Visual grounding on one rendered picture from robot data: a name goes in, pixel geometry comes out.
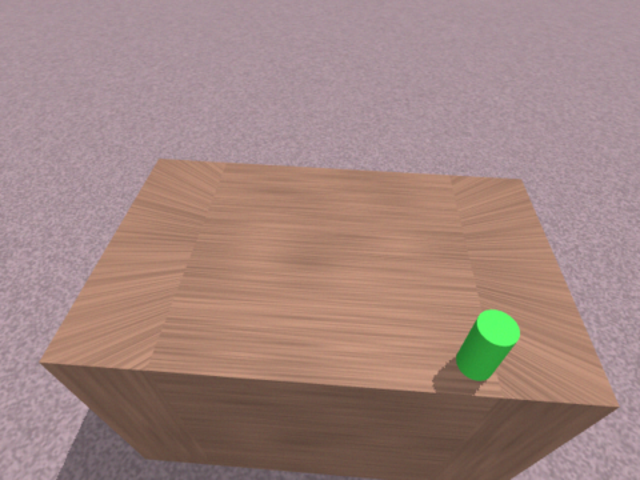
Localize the can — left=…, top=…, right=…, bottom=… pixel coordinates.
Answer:
left=456, top=310, right=520, bottom=381

